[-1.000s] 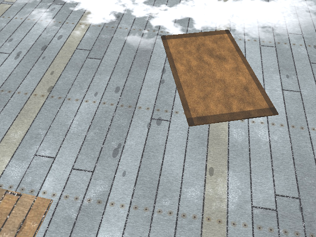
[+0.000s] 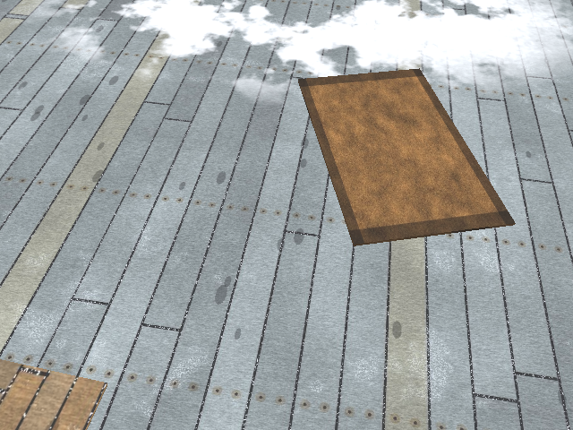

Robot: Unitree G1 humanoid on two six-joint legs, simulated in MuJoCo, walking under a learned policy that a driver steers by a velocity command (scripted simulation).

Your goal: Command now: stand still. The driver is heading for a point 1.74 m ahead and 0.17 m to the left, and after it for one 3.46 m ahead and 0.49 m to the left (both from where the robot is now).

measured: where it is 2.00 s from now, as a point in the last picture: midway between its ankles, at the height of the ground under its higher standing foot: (327, 410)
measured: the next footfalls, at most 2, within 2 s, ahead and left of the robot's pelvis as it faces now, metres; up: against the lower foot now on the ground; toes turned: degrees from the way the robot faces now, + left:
right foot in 1.00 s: +0.27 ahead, -0.14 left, +0.00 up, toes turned -4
left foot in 1.54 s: +0.60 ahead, +0.02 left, +0.00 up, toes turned +2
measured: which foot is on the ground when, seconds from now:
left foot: down 0.00-1.00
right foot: down 0.00-0.62, up 0.64-0.98, down 1.00-1.00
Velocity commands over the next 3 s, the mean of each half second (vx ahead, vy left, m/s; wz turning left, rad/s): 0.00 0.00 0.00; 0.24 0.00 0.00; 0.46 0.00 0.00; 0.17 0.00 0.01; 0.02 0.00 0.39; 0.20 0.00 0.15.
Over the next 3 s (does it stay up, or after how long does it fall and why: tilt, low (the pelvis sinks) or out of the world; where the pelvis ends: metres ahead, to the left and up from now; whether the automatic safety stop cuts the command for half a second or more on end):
stays up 0.62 -0.06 0.00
